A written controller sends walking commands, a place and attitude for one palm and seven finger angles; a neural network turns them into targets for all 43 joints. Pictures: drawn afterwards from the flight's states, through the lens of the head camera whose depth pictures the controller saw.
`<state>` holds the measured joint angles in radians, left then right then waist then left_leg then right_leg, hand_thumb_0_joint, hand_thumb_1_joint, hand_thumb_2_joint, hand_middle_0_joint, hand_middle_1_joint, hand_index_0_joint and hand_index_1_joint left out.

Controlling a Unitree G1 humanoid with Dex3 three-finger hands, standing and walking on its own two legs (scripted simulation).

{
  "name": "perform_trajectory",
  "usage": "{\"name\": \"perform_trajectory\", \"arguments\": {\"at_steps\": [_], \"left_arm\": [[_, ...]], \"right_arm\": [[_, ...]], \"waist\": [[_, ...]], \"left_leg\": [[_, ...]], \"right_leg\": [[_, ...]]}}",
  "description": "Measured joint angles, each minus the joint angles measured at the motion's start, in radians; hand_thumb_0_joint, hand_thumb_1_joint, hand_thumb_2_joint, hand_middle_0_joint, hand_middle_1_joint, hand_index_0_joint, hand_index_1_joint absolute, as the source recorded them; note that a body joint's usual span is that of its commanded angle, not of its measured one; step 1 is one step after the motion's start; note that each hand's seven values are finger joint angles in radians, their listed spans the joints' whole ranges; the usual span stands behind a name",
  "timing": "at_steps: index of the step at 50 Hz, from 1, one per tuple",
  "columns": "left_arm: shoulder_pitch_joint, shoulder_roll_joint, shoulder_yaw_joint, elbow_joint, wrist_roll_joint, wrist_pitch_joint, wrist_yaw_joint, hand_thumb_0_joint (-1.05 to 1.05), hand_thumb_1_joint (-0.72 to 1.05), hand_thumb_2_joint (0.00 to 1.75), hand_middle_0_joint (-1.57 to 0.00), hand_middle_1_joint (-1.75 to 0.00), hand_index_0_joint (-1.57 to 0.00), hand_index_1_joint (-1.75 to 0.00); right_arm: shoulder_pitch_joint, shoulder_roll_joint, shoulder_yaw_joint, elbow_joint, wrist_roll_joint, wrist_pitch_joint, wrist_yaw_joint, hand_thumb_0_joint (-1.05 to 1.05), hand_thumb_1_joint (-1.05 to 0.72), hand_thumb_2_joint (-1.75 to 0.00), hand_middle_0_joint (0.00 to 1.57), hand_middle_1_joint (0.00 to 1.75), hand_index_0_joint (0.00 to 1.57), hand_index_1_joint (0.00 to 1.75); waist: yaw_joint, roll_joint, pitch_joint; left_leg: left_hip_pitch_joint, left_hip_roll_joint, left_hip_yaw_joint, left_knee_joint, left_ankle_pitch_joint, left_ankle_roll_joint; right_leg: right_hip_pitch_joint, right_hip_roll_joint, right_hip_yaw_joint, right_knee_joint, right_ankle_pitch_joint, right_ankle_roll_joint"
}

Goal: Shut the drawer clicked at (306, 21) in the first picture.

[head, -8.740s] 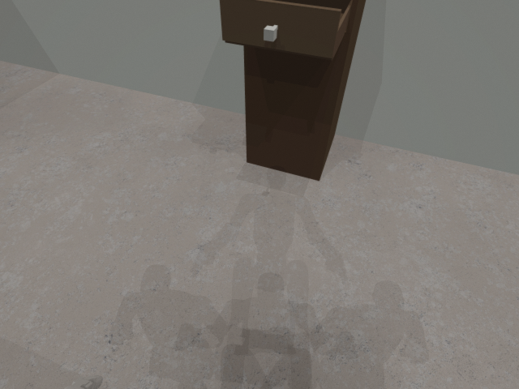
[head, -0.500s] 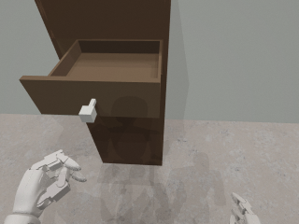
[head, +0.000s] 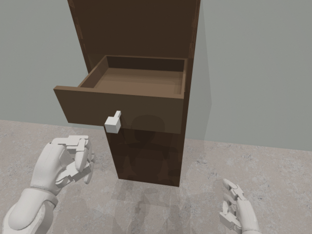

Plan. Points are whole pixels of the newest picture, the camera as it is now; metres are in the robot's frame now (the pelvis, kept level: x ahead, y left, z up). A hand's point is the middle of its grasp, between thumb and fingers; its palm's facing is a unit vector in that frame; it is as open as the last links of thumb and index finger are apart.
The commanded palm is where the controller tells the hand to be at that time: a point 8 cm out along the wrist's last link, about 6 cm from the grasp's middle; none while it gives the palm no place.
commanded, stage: raise the hand and make a fist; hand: left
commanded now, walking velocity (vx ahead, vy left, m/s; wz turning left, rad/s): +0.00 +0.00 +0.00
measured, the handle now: (115, 120) +0.39 +0.18 +0.11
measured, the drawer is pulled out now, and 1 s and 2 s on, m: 0.25 0.25 0.25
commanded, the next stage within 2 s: bring the fist close to the handle in 0.50 s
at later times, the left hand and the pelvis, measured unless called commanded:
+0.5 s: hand (85, 160) +0.19 +0.16 +0.20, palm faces +0.00 -0.99 -0.13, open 3.2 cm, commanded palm +0.16 +0.20 +0.21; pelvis +0.00 -0.02 +0.01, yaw +0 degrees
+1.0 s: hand (100, 157) +0.22 +0.15 +0.16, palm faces +0.01 -1.00 -0.09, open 3.2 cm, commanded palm +0.20 +0.20 +0.16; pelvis +0.01 -0.02 +0.00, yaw -1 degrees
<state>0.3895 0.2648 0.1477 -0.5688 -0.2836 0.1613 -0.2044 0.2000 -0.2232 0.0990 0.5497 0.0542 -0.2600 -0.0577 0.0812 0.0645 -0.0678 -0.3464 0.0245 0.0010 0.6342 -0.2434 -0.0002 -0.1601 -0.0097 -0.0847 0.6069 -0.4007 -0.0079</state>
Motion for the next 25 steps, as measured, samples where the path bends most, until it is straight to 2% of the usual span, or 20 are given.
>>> {"name": "perform_trajectory", "arguments": {"at_steps": [8,14,17,25], "left_arm": [[-0.116,0.018,0.033,-0.017,-0.015,0.116,0.005,0.01,0.89,0.9,-1.4,-1.6,-1.39,-1.59],[-0.128,0.027,0.078,0.025,-0.036,0.182,-0.008,0.01,0.89,0.9,-1.4,-1.6,-1.4,-1.6],[-0.106,0.026,0.085,0.022,-0.036,0.177,-0.009,0.01,0.89,0.9,-1.4,-1.6,-1.4,-1.6],[-0.05,0.027,0.102,-0.003,-0.044,0.107,-0.023,0.01,0.89,0.9,-1.4,-1.6,-1.4,-1.6]], "right_arm": [[-0.009,-0.016,0.002,0.038,0.006,0.018,-0.012,0.02,-0.9,-0.9,0.2,0.3,0.21,0.3],[-0.013,-0.025,-0.002,0.044,0.013,0.04,-0.014,0.02,-0.9,-0.9,0.2,0.3,0.21,0.3],[-0.008,-0.032,-0.009,0.037,0.013,0.033,-0.013,0.02,-0.9,-0.9,0.2,0.3,0.2,0.3],[0.011,-0.044,-0.025,0.04,0.016,-0.003,-0.014,0.02,-0.9,-0.9,0.2,0.3,0.2,0.3]], "waist": [[0.0,0.005,0.01],[-0.011,0.005,0.005],[-0.015,0.006,0.009],[-0.009,0.008,0.01]], "left_leg": [[0.045,0.001,-0.003,-0.049,0.03,-0.007],[0.065,0.009,0.0,-0.074,0.042,-0.013],[0.069,0.012,0.0,-0.075,0.041,-0.016],[0.072,0.017,-0.004,-0.068,0.034,-0.021]], "right_leg": [[0.037,0.003,-0.003,-0.033,0.021,-0.007],[0.051,0.011,0.001,-0.051,0.031,-0.014],[0.055,0.014,0.001,-0.053,0.031,-0.017],[0.063,0.02,-0.001,-0.054,0.027,-0.021]]}}
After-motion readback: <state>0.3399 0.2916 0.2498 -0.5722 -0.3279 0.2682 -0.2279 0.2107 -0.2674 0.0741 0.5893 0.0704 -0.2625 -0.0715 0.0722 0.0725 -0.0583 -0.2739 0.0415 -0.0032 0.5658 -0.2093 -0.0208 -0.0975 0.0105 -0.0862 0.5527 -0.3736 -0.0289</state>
